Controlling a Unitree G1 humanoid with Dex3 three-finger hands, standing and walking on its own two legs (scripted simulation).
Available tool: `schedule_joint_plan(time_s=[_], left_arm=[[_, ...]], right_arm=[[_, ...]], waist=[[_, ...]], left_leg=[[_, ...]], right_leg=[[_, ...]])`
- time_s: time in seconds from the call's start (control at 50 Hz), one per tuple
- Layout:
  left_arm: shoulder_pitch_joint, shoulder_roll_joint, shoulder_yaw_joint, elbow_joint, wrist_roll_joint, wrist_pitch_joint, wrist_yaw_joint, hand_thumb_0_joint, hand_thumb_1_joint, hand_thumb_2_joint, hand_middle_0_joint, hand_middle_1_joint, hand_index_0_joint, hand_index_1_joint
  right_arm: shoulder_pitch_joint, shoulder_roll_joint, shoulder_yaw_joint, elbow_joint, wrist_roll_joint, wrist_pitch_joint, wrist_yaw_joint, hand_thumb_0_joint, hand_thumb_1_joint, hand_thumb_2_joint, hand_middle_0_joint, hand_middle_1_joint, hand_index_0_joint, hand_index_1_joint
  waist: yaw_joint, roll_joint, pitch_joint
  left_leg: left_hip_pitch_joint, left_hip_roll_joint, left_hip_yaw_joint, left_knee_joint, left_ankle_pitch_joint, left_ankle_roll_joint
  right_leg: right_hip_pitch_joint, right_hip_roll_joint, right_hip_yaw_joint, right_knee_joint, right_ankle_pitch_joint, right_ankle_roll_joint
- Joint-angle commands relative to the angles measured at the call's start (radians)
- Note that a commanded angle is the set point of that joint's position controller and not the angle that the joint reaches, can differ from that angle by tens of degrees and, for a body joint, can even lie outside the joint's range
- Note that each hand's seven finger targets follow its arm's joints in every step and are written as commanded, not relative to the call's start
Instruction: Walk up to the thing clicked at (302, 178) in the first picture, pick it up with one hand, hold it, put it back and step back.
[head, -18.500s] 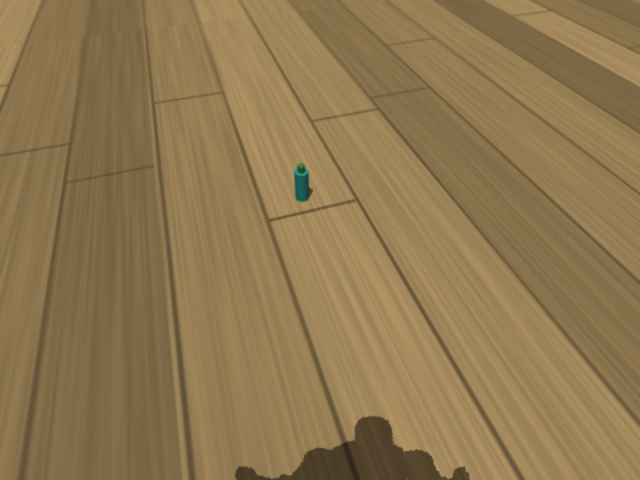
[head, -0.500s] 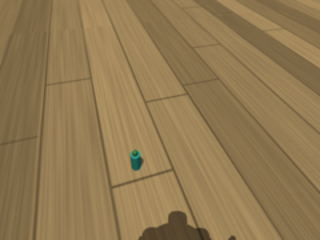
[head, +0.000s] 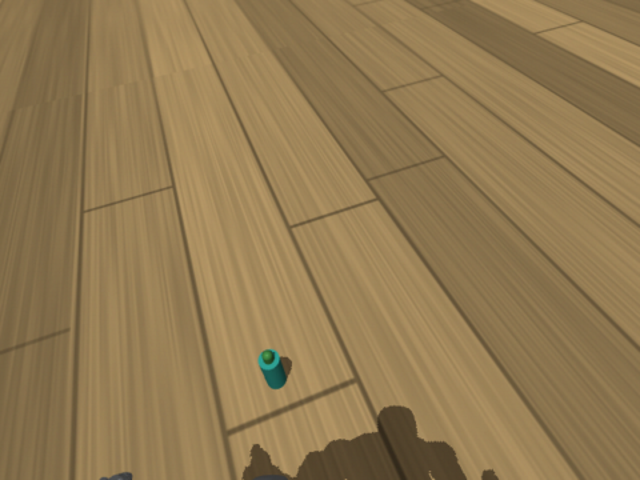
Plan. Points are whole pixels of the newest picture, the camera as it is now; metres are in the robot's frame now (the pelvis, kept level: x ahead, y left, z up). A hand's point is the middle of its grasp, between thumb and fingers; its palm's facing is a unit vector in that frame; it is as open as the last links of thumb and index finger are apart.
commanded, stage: walk up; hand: left
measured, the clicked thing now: (271, 367) +0.54 +0.22 -0.67
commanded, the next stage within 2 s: stand in 1.66 s
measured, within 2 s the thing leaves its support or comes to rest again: neither
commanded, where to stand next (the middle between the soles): +0.20 +0.02 m, yaw -1 degrees
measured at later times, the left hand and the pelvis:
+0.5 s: hand (151, 462) +0.19 +0.28 -0.16, palm faces -0.05 -0.92 -0.38, open 7.3 cm; pelvis +0.13 +0.01 -0.01, yaw -1 degrees
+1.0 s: hand (178, 398) +0.27 +0.26 -0.14, palm faces -0.02 -0.94 -0.33, open 7.3 cm; pelvis +0.14 +0.01 +0.01, yaw +0 degrees
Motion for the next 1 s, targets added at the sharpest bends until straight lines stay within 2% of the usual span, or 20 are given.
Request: schedule_joint_plan(time_s=[0.0,0.06,0.1,0.16,0.18,0.2,0.22,0.24,0.32,0.36,0.4,0.44,0.46,0.48,0.5,0.52,0.58,0.62,0.68,0.98], left_arm=[[0.063,0.289,0.085,-0.072,0.006,-0.023,0.025,0.000,0.900,0.900,-0.200,-0.300,-0.200,-0.300],[0.070,0.296,0.088,-0.095,0.014,-0.024,0.019,0.000,0.900,0.900,-0.200,-0.300,-0.200,-0.300],[0.051,0.288,0.074,-0.101,0.010,-0.014,0.022,0.000,0.900,0.900,-0.200,-0.300,-0.200,-0.300],[0.021,0.228,0.037,-0.107,-0.002,0.006,0.034,0.000,0.900,0.900,-0.200,-0.300,-0.200,-0.300],[0.047,0.188,0.023,-0.119,-0.004,0.007,0.032,0.000,0.900,0.900,-0.200,-0.300,-0.200,-0.300],[0.084,0.139,0.009,-0.120,-0.008,0.013,0.034,0.000,0.900,0.900,-0.200,-0.300,-0.200,-0.300],[0.119,0.248,0.041,-0.072,-0.004,0.032,0.051,0.000,0.900,0.900,-0.200,-0.300,-0.200,-0.300],[0.110,0.273,0.040,-0.063,-0.001,0.034,0.055,0.000,0.900,0.900,-0.200,-0.300,-0.200,-0.300],[0.127,0.234,0.041,-0.010,-0.004,0.029,0.045,0.000,0.900,0.900,-0.200,-0.300,-0.200,-0.300],[0.121,0.203,0.035,0.004,-0.005,0.027,0.043,0.000,0.900,0.900,-0.200,-0.300,-0.200,-0.300],[0.115,0.192,0.038,0.026,-0.001,0.027,0.052,0.000,0.900,0.900,-0.200,-0.300,-0.200,-0.300],[0.138,0.212,0.042,0.056,0.007,0.020,0.061,0.000,0.900,0.900,-0.200,-0.300,-0.200,-0.300],[0.114,0.250,0.049,0.051,0.015,0.013,0.065,0.000,0.900,0.900,-0.200,-0.300,-0.200,-0.300],[0.035,0.303,0.054,0.024,0.019,0.001,0.066,0.000,0.900,0.900,-0.200,-0.300,-0.200,-0.300],[-0.034,0.346,0.052,0.018,0.007,0.005,0.064,0.000,0.900,0.900,-0.200,-0.300,-0.200,-0.300],[-0.065,0.315,0.039,0.014,0.008,0.005,0.063,0.000,0.900,0.900,-0.200,-0.300,-0.200,-0.300],[-0.118,0.249,0.015,0.040,-0.003,0.013,0.065,0.000,0.900,0.900,-0.200,-0.300,-0.200,-0.300],[-0.089,0.239,0.012,0.071,-0.009,0.020,0.062,0.000,0.900,0.900,-0.200,-0.300,-0.200,-0.300],[-0.137,0.237,0.010,0.100,-0.012,0.021,0.064,0.000,0.900,0.900,-0.200,-0.300,-0.200,-0.300],[-0.278,0.203,-0.007,0.240,-0.007,0.041,0.053,0.000,0.900,0.900,-0.200,-0.300,-0.200,-0.300]], right_arm=[[0.084,-0.171,-0.063,-0.061,-0.010,-0.019,0.003,0.000,-0.900,-0.900,0.200,0.300,0.200,0.300],[0.014,-0.159,-0.064,-0.093,-0.016,-0.033,0.011,0.000,-0.900,-0.900,0.200,0.300,0.200,0.300],[0.005,-0.147,-0.062,-0.090,-0.017,-0.044,0.001,0.000,-0.900,-0.900,0.200,0.300,0.200,0.300],[0.085,-0.145,-0.064,-0.055,-0.018,-0.057,-0.025,0.000,-0.900,-0.900,0.200,0.300,0.200,0.300],[0.133,-0.215,-0.083,-0.057,-0.025,-0.063,-0.031,0.000,-0.900,-0.900,0.200,0.300,0.200,0.300],[0.131,-0.294,-0.098,-0.079,-0.033,-0.067,-0.036,0.000,-0.900,-0.900,0.200,0.300,0.200,0.300],[0.100,-0.343,-0.109,-0.091,-0.006,-0.060,-0.034,0.000,-0.900,-0.900,0.200,0.300,0.200,0.300],[0.061,-0.314,-0.104,-0.098,-0.003,-0.055,-0.037,0.000,-0.900,-0.900,0.200,0.300,0.200,0.300],[-0.014,-0.247,-0.069,-0.105,-0.011,-0.050,-0.047,0.000,-0.900,-0.900,0.200,0.300,0.200,0.300],[-0.035,-0.233,-0.058,-0.111,-0.015,-0.043,-0.048,0.000,-0.900,-0.900,0.200,0.300,0.200,0.300],[-0.072,-0.232,-0.047,-0.109,-0.007,-0.030,-0.049,0.000,-0.900,-0.900,0.200,0.300,0.200,0.300],[-0.125,-0.198,-0.030,-0.116,0.011,-0.013,-0.046,0.000,-0.900,-0.900,0.200,0.300,0.200,0.300],[-0.118,-0.149,-0.015,-0.116,0.020,-0.006,-0.045,0.000,-0.900,-0.900,0.200,0.300,0.200,0.300],[-0.095,-0.105,-0.003,-0.109,0.023,0.004,-0.043,0.000,-0.900,-0.900,0.200,0.300,0.200,0.300],[-0.098,-0.153,-0.020,-0.076,0.024,0.015,-0.053,0.000,-0.900,-0.900,0.200,0.300,0.200,0.300],[-0.092,-0.167,-0.025,-0.047,0.020,0.016,-0.054,0.000,-0.900,-0.900,0.200,0.300,0.200,0.300],[-0.066,-0.170,-0.020,0.022,0.026,-0.006,-0.053,0.000,-0.900,-0.900,0.200,0.300,0.200,0.300],[-0.144,-0.215,-0.022,0.029,0.025,-0.012,-0.046,0.000,-0.900,-0.900,0.200,0.300,0.200,0.300],[-0.160,-0.177,-0.004,0.073,0.025,-0.006,-0.048,0.000,-0.900,-0.900,0.200,0.300,0.200,0.300],[-0.288,-0.159,0.022,0.215,0.010,0.001,-0.041,0.000,-0.900,-0.900,0.200,0.300,0.200,0.300]], waist=[[0.013,-0.218,-0.002],[0.036,-0.213,-0.023],[0.027,-0.190,-0.037],[-0.038,-0.084,-0.109],[-0.056,0.067,-0.148],[-0.043,0.200,-0.144],[-0.042,0.131,-0.128],[-0.027,0.082,-0.063],[0.002,0.133,-0.074],[0.000,0.154,-0.108],[0.012,0.151,-0.125],[0.049,0.080,-0.140],[0.044,-0.036,-0.139],[-0.002,-0.148,-0.099],[-0.005,-0.189,-0.090],[-0.017,-0.161,-0.070],[-0.039,-0.170,-0.115],[0.008,-0.124,-0.149],[-0.005,-0.106,-0.171],[0.007,-0.049,-0.116]], left_leg=[[-0.088,0.044,0.029,-0.176,0.051,-0.031],[-0.052,0.037,0.054,-0.336,0.114,-0.027],[0.030,0.007,0.081,-0.405,0.149,-0.025],[0.266,-0.037,0.085,-0.562,0.315,0.007],[0.342,0.079,-0.076,-0.636,0.240,0.044],[0.382,0.314,-0.460,-0.749,0.167,0.132],[0.286,0.390,-0.550,-0.775,0.060,0.250],[0.239,0.360,-0.493,-0.773,0.069,0.255],[0.172,0.226,-0.171,-0.674,0.377,0.188],[0.161,0.207,-0.108,-0.616,0.543,0.180],[0.088,0.201,-0.082,-0.546,0.570,0.162],[0.014,0.151,-0.046,-0.457,0.385,0.099],[-0.032,0.106,-0.014,-0.386,0.269,0.048],[-0.079,0.012,0.026,-0.312,0.112,-0.009],[0.038,-0.015,0.020,-0.246,-0.106,-0.006],[0.091,-0.007,0.004,-0.259,-0.113,-0.003],[0.197,0.051,-0.030,-0.490,0.351,0.013],[0.153,0.089,-0.094,-0.489,0.405,0.055],[0.205,0.056,-0.040,-0.527,0.406,0.021],[0.207,0.076,-0.066,-0.767,0.285,-0.001]], right_leg=[[0.011,-0.224,0.215,-0.285,0.006,-0.208],[0.027,-0.227,0.201,-0.268,-0.026,-0.202],[-0.005,-0.227,0.175,-0.190,0.111,-0.188],[-0.087,-0.154,0.086,0.062,0.224,-0.103],[-0.156,-0.078,0.034,0.229,0.072,-0.063],[-0.311,0.049,0.029,0.406,-0.285,-0.007],[-0.269,0.013,0.104,0.511,-0.399,-0.013],[-0.300,-0.003,0.133,0.558,-0.363,-0.014],[-0.196,-0.052,0.091,0.361,-0.252,-0.002],[-0.108,-0.039,0.050,0.245,-0.207,0.011],[0.002,-0.008,0.012,0.136,-0.123,0.013],[0.113,0.003,0.015,-0.011,0.048,-0.002],[0.127,-0.078,0.136,-0.074,0.097,-0.029],[0.055,-0.252,0.407,-0.168,0.069,-0.091],[-0.086,-0.345,0.464,-0.177,0.086,-0.205],[-0.122,-0.318,0.426,-0.134,0.140,-0.205],[-0.071,-0.173,0.189,-0.008,0.329,-0.060],[0.017,-0.098,0.121,0.001,0.225,-0.010],[0.047,-0.143,0.153,-0.032,0.261,-0.028],[0.157,-0.118,0.115,-0.235,0.108,0.017]])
